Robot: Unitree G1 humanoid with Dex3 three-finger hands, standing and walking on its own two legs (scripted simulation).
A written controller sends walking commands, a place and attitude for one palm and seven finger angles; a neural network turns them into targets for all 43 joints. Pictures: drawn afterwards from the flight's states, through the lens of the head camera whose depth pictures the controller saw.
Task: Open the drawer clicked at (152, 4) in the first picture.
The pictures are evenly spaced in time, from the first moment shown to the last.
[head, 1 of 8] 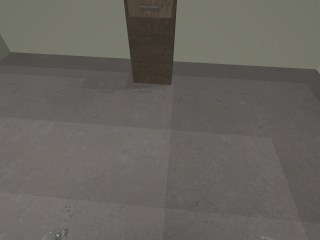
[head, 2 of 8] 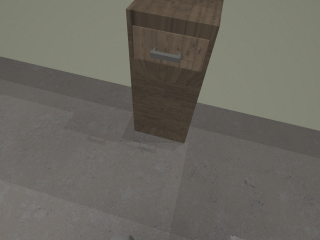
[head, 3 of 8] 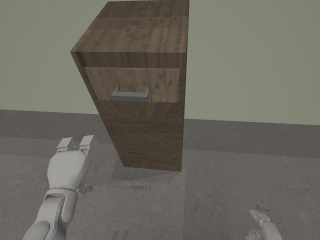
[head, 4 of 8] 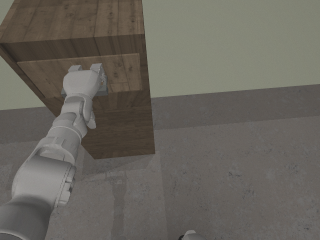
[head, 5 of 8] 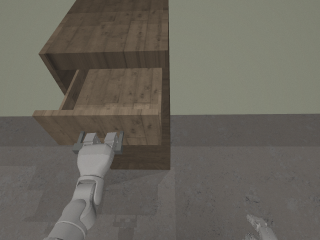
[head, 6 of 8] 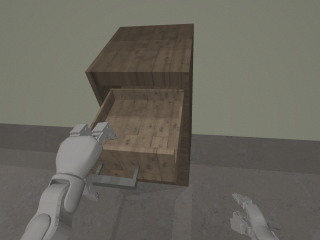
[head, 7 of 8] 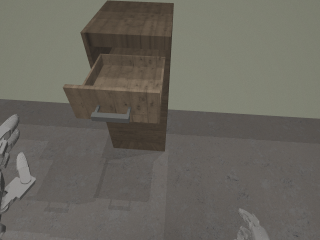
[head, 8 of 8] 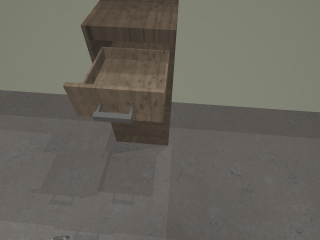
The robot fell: no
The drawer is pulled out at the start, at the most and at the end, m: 0.00 0.30 0.30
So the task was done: yes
